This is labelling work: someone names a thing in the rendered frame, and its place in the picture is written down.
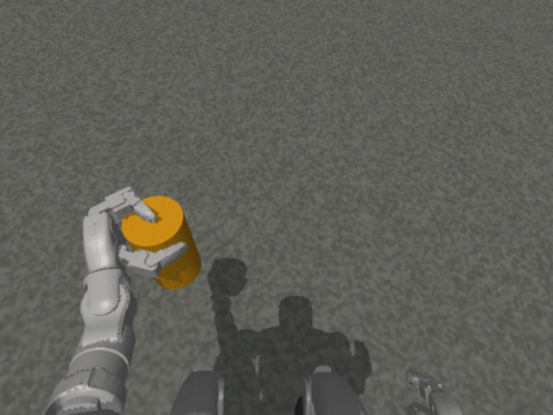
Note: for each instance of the left robot hand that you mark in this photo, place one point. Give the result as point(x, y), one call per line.
point(105, 246)

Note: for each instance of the left robot arm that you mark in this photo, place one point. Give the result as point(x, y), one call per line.
point(95, 381)

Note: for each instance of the can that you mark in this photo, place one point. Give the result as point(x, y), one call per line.
point(171, 228)

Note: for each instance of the right robot hand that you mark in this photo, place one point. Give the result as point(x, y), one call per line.
point(440, 402)

